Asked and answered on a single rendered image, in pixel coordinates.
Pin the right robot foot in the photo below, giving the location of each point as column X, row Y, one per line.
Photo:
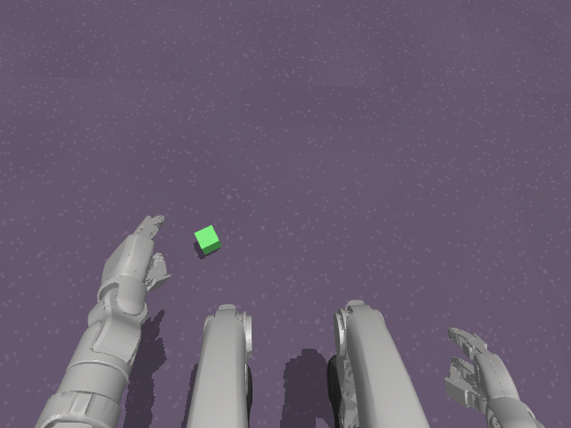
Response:
column 334, row 391

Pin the left robot arm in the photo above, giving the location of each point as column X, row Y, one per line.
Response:
column 91, row 389

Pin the right robot arm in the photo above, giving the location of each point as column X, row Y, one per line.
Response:
column 505, row 412

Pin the left robot hand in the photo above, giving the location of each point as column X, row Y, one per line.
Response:
column 135, row 253

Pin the cube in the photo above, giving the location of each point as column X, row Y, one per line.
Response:
column 208, row 239

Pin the right robot hand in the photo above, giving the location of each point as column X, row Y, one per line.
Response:
column 475, row 385

